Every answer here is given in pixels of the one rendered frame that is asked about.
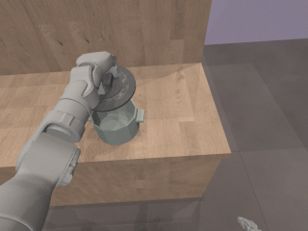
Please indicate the pot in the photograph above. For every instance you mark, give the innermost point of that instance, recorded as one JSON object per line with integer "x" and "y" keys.
{"x": 118, "y": 126}

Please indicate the robot right hand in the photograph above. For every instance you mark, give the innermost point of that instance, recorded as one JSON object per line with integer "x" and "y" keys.
{"x": 248, "y": 225}

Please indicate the knob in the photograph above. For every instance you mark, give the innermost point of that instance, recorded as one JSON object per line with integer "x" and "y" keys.
{"x": 108, "y": 78}

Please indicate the robot left forearm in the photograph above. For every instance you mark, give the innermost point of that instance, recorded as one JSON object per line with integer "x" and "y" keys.
{"x": 68, "y": 118}

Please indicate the robot left hand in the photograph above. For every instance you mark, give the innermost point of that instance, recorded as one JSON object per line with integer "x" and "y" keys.
{"x": 106, "y": 60}

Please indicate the table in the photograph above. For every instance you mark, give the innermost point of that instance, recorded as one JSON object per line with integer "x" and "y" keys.
{"x": 181, "y": 140}

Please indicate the left robot upper arm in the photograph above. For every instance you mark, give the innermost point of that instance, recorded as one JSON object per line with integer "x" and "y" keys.
{"x": 25, "y": 199}

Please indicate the lid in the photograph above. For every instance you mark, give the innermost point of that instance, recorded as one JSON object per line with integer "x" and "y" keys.
{"x": 123, "y": 89}

